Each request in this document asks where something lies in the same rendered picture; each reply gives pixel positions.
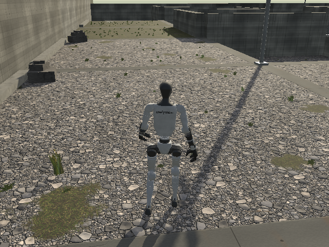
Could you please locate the left robot foot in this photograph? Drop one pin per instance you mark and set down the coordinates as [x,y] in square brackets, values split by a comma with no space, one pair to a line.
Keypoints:
[148,210]

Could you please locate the robot right upper arm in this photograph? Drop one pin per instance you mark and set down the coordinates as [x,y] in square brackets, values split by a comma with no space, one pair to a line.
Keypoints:
[183,117]

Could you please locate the robot left upper arm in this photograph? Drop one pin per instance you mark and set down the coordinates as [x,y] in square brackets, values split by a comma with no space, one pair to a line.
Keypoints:
[146,115]

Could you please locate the right robot forearm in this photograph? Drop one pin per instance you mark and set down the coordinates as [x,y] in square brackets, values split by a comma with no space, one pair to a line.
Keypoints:
[190,140]

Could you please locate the left robot forearm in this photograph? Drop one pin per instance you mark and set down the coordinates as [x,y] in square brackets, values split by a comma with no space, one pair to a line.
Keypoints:
[141,132]

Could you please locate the robot torso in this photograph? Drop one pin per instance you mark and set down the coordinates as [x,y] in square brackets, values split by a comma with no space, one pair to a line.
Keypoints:
[164,125]

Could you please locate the right robot hand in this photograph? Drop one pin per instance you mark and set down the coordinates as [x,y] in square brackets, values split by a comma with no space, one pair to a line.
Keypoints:
[194,155]

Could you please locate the left robot hand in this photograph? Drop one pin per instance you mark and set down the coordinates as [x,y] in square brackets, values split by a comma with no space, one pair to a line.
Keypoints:
[147,135]

